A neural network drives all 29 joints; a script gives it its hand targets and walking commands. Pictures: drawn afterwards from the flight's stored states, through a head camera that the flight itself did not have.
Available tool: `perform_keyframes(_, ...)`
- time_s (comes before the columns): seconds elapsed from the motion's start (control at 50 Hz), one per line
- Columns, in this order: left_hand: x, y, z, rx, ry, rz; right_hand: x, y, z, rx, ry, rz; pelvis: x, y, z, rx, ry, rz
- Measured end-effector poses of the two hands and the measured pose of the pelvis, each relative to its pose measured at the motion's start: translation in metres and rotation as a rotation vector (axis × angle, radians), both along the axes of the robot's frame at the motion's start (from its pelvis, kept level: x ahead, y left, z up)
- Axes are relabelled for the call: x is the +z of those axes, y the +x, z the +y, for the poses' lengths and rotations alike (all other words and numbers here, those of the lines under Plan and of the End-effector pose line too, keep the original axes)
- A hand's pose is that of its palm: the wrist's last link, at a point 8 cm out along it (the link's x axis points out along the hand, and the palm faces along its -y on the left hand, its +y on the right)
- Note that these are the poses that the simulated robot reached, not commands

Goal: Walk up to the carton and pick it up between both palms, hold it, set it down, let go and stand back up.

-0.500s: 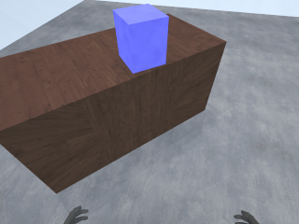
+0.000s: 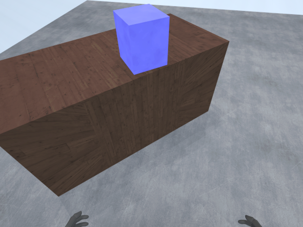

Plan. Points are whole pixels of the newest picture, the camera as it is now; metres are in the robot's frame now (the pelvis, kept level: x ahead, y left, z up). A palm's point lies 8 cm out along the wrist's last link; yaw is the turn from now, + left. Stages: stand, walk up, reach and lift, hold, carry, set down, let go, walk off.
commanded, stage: stand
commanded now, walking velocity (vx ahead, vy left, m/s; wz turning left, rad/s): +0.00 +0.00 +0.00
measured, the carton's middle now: (141, 39) +1.00 +0.09 +0.04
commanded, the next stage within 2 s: none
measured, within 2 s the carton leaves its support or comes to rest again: neither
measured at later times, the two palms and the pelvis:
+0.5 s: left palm out of the picture +0.11 +0.25 -0.10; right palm out of the picture +0.10 -0.26 -0.10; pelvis -0.02 +0.00 +0.00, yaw +0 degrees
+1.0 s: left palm out of the picture +0.09 +0.24 -0.10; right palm out of the picture +0.07 -0.28 -0.11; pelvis -0.03 -0.01 +0.00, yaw +0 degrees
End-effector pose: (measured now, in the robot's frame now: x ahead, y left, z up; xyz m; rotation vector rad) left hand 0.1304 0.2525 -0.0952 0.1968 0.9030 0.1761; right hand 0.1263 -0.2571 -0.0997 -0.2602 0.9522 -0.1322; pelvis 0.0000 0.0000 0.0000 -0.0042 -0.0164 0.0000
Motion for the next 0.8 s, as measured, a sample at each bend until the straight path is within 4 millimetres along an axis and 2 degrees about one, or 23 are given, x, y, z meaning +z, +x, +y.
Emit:
perform_keyframes(0.2, -0.001, -0.004, -0.001, 0.001, -0.001, 0.004, -0.001, -0.005, -0.002, -0.004, 0.001, 0.006, 0.0, -0.004, -0.001, 0.0, 0.002, -0.005)
perform_keyframes(0.8, -0.006, -0.034, -0.008, 0.011, -0.01, 0.035, -0.008, -0.049, -0.015, -0.029, -0.006, 0.068, 0.001, -0.025, -0.009, 0.0, 0.012, -0.035)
